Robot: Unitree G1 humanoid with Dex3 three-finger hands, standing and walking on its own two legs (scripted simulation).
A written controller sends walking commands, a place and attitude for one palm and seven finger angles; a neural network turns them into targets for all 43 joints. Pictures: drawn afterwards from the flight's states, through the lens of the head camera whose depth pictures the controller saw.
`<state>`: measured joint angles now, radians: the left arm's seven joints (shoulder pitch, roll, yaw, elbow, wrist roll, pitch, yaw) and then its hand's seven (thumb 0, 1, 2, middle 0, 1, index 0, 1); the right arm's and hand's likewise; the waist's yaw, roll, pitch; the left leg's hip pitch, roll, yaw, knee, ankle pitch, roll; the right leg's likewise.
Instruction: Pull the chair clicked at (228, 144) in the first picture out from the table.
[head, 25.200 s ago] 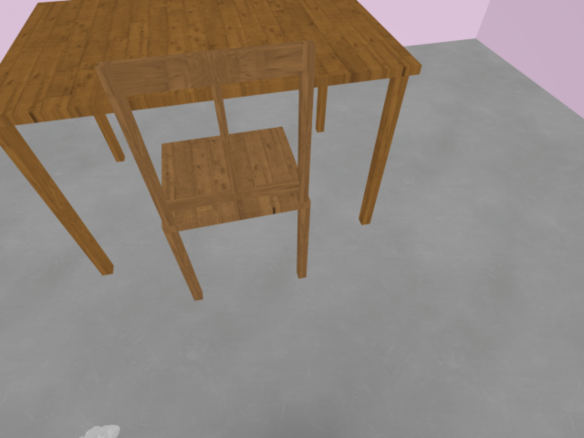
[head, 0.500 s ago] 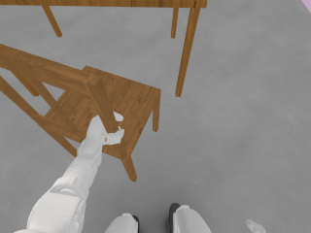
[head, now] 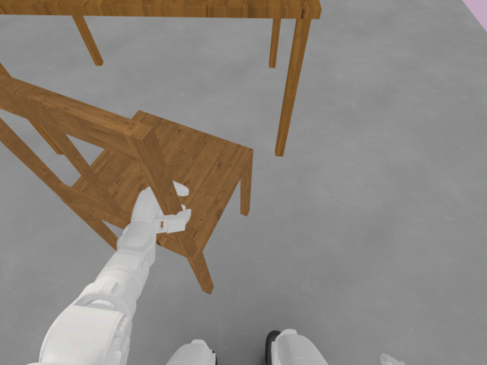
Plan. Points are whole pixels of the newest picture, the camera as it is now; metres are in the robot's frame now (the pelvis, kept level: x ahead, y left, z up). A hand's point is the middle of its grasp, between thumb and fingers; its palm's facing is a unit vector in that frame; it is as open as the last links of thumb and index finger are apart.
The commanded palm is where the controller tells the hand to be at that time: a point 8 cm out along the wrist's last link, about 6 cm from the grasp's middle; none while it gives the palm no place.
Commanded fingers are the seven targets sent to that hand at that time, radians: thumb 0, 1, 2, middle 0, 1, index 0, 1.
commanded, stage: step backward, pulling the chair out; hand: left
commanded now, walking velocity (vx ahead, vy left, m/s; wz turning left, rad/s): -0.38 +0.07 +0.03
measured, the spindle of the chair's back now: (88, 174) +0.47 +0.33 -0.05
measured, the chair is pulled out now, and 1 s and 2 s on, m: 0.41 0.44 0.44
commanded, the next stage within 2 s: none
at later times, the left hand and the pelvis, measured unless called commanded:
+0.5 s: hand (176, 225) +0.35 +0.13 -0.05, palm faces +0.00 -0.99 -0.17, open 6.6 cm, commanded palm +0.36 +0.19 -0.04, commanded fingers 0.00 0.90 0.90 -0.50 -1.45 -0.50 -1.45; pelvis -0.02 +0.00 -0.01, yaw +0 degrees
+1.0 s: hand (177, 230) +0.34 +0.13 -0.05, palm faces +0.02 -0.99 -0.16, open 6.6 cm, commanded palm +0.35 +0.18 -0.04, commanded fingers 0.00 0.90 0.90 -0.50 -1.45 -0.50 -1.45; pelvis -0.02 +0.00 +0.00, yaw +1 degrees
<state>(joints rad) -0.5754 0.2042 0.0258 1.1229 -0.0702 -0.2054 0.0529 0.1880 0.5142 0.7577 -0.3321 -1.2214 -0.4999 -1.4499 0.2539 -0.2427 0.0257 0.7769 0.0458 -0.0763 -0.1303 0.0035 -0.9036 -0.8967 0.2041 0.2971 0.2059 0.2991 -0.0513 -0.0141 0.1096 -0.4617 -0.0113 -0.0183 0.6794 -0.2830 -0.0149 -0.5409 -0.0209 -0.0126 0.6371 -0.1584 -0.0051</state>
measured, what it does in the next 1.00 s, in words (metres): steps on the spot: right foot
